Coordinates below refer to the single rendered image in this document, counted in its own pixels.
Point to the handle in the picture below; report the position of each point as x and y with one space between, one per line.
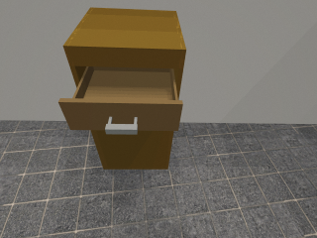
121 129

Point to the cabinet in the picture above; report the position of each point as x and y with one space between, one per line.
139 38

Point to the drawer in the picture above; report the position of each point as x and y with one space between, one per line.
124 93

